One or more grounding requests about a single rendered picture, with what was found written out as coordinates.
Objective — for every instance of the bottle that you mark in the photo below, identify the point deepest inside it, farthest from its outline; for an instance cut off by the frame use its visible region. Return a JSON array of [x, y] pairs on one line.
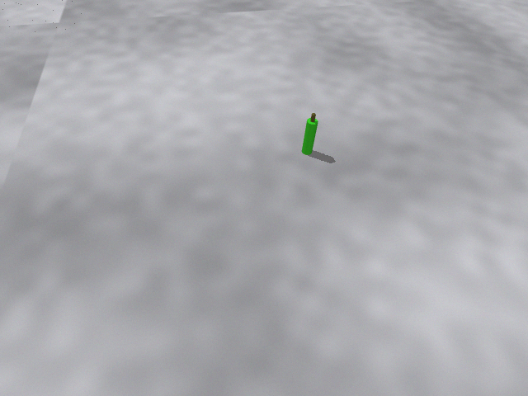
[[309, 135]]

